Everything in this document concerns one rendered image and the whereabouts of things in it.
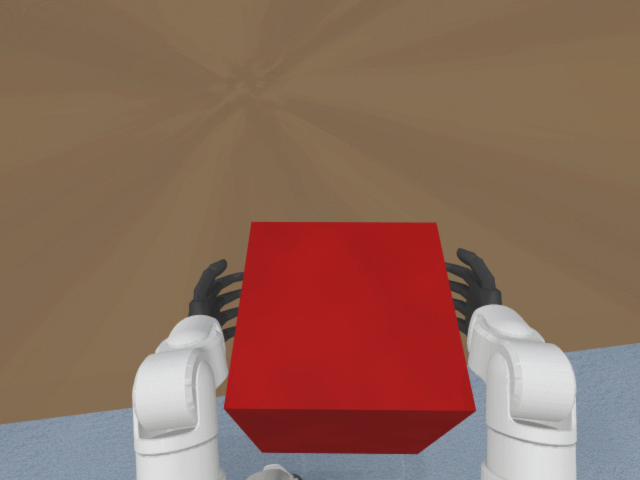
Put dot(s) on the robot left hand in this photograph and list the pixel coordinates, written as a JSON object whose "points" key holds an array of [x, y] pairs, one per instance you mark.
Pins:
{"points": [[205, 301]]}

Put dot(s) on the robot right forearm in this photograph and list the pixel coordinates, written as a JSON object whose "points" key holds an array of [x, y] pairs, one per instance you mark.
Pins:
{"points": [[530, 398]]}

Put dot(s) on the robot left forearm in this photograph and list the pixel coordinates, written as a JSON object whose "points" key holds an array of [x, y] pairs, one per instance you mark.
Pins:
{"points": [[175, 419]]}

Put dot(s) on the robot right hand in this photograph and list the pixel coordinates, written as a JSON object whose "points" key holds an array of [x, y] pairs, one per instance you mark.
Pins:
{"points": [[481, 290]]}

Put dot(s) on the left robot shin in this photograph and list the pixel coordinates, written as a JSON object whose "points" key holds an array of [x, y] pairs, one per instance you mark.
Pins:
{"points": [[275, 466]]}

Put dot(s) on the carton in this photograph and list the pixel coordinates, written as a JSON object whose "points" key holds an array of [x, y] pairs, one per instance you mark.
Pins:
{"points": [[346, 340]]}

